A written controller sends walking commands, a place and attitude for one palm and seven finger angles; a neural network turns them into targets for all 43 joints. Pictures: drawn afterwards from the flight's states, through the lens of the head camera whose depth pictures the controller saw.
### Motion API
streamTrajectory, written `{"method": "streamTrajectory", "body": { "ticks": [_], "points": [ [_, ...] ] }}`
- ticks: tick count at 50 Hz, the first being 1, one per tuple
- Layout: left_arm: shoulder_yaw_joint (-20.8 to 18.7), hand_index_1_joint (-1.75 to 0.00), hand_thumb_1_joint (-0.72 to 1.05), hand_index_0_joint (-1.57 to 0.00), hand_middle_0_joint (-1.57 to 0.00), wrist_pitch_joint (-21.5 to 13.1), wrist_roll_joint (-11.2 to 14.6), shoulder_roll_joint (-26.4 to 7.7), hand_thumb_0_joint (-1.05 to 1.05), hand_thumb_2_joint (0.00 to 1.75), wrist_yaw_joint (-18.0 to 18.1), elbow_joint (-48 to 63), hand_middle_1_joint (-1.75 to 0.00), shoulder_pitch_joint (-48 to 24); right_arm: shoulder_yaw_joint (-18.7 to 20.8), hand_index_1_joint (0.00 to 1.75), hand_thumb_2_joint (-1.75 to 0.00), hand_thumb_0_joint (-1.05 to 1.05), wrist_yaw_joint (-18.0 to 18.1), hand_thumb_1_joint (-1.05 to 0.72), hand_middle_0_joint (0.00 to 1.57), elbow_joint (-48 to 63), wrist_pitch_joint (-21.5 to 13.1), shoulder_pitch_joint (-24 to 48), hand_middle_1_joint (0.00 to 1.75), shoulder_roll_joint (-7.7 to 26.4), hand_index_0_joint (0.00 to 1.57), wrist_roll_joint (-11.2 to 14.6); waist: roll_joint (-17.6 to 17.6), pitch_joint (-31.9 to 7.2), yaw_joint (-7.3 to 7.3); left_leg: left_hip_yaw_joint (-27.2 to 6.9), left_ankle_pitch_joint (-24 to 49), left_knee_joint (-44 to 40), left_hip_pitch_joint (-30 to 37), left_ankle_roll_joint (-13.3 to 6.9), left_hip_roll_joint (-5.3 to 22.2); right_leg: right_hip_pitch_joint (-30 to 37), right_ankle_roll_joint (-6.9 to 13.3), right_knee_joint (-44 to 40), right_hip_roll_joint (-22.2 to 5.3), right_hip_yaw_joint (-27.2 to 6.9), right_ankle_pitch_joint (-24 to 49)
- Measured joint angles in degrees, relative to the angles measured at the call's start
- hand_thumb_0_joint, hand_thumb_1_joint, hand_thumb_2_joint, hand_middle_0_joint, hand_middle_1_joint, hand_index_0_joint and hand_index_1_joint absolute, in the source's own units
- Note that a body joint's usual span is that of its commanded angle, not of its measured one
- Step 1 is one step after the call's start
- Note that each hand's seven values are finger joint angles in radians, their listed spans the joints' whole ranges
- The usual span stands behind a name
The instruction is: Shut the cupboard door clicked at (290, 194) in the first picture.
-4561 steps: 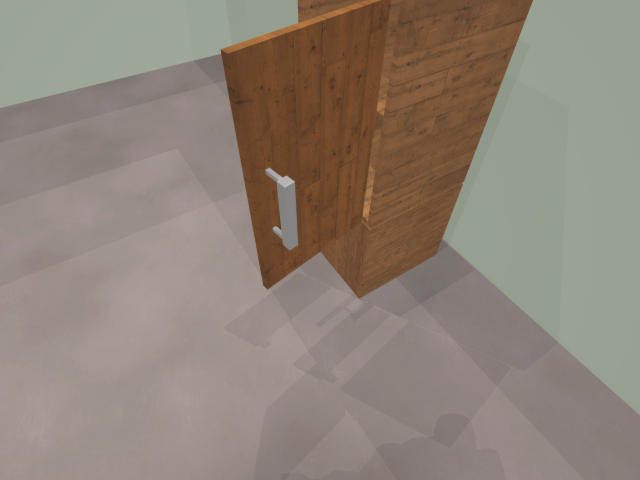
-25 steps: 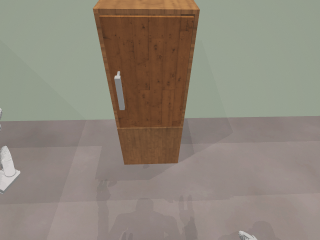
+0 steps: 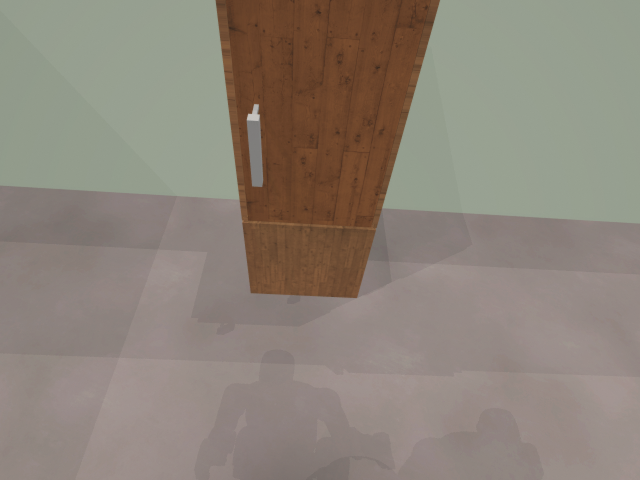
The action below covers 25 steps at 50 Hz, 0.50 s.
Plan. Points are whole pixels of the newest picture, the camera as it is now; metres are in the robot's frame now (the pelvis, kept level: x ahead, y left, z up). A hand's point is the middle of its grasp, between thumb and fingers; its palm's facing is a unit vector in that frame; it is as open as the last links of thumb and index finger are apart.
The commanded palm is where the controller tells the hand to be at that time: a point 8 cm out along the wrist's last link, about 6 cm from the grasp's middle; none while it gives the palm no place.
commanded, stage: let the arm hang, fingers relaxed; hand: left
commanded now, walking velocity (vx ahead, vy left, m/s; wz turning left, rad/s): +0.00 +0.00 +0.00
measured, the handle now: (256, 146) +0.78 +0.19 -0.07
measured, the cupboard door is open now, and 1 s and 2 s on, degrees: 0 0 0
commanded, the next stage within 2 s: look to check the result in 0.72 s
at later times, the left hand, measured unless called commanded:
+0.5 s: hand out of the picture +0.01 +0.21 -0.17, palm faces -0.02 -0.97 -0.22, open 7.4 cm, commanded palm none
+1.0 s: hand out of the picture +0.00 +0.22 -0.17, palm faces +0.00 -0.97 -0.24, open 7.4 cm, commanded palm none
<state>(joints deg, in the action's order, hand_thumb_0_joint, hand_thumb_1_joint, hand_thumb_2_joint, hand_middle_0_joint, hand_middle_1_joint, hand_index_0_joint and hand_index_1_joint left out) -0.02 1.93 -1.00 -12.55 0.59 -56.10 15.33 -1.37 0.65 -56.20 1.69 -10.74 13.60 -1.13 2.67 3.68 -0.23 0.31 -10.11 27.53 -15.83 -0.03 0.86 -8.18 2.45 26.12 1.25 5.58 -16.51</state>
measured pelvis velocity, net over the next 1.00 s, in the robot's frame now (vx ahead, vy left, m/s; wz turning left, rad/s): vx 0.01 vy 0.02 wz -0.02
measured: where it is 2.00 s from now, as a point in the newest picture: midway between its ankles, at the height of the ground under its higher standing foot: outside the picture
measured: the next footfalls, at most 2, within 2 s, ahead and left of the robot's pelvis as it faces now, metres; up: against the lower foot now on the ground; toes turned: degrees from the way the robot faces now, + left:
none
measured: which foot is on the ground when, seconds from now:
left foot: down 0.00-1.00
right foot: down 0.00-1.00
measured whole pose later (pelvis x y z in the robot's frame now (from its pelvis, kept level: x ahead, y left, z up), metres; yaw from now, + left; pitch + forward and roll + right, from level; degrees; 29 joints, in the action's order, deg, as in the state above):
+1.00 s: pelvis +0.01 +0.02 +0.01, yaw -1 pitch -2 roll +0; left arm -0.7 0.0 -1.1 -12.0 1.4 -66.1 15.7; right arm -0.2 1.6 -64.8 0.3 -13.0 11.5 -0.5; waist -0.1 2.8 -0.1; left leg 2.1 -8.1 21.0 -10.6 -1.6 -1.0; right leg -4.0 0.7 21.1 -0.5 3.9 -14.6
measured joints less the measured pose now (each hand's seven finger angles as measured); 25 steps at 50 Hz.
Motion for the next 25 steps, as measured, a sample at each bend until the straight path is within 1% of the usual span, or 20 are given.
{"method": "streamTrajectory", "body": {
  "ticks": [4, 11, 17, 25],
  "points": [
    [-0.2, -0.30, 0.96, -0.20, -0.21, -0.5, 0.1, -1.1, 0.00, 0.89, -0.1, -5.4, -0.30, 1.9, 0.3, 0.30, -0.90, 0.00, 0.3, -0.91, 0.20, -4.2, 0.3, -2.0, 0.30, -1.0, 0.20, 0.3, -1.1, 0.5, -0.46, 0.1, 0.9, -1.9, 1.2, -0.2, 0.1, 1.6, -0.1, -2.9, 0.2, -0.1, 1.6],
    [-0.3, -0.30, 0.92, -0.20, -0.20, -0.9, 0.2, -1.5, 0.01, 0.89, 0.4, -10.2, -0.30, 3.3, 0.7, 0.30, -0.90, 0.00, 0.6, -0.91, 0.20, -8.0, 0.1, -4.0, 0.30, -2.0, 0.20, 0.6, -3.2, 0.5, -0.13, 1.0, 1.8, -3.9, 3.0, -0.7, -0.3, 2.9, -0.7, -4.5, -0.2, -1.0, 2.6],
    [-0.3, -0.30, 0.91, -0.20, -0.20, -1.3, 0.2, -0.8, 0.01, 0.89, 0.7, -10.5, -0.30, 2.1, 0.9, 0.30, -0.90, 0.00, 0.6, -0.91, 0.20, -9.1, -0.2, -4.3, 0.30, -2.6, 0.20, 0.6, -3.6, -0.4, 0.26, 1.7, 2.1, -4.7, 3.7, -1.2, -0.8, 2.9, -1.2, -4.1, -0.8, -1.6, 2.4],
    [-0.2, -0.30, 0.91, -0.20, -0.20, -1.8, 0.0, 1.1, 0.01, 0.89, 0.7, -9.0, -0.30, -0.7, 1.0, 0.30, -0.90, 0.00, 0.7, -0.91, 0.20, -9.0, -0.8, -4.1, 0.30, -3.4, 0.20, 0.4, -2.7, -1.9, 0.66, 2.1, 2.2, -5.2, 3.9, -1.6, -1.4, 2.5, -1.6, -3.4, -1.5, -1.9, 2.0]
  ]
}}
